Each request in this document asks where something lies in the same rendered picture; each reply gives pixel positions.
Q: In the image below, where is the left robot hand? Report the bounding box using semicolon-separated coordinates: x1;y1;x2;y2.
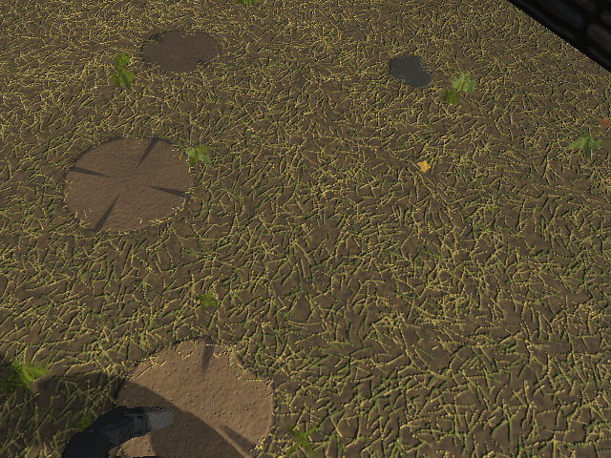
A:
61;406;174;458

